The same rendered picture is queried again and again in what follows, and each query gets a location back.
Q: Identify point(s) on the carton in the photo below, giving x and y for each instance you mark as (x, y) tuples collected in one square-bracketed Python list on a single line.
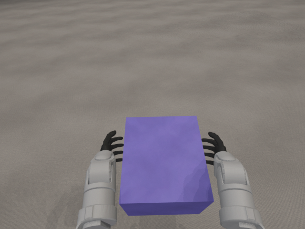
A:
[(164, 171)]

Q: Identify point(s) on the right robot forearm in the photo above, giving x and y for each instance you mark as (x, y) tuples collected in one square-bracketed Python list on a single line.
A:
[(236, 199)]

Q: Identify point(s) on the left robot forearm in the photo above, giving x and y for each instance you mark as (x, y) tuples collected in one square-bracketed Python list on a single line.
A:
[(98, 208)]

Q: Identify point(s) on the robot left hand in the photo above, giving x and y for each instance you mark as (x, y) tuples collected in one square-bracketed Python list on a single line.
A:
[(109, 140)]

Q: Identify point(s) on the robot right hand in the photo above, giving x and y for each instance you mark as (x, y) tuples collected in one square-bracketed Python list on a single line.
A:
[(218, 146)]

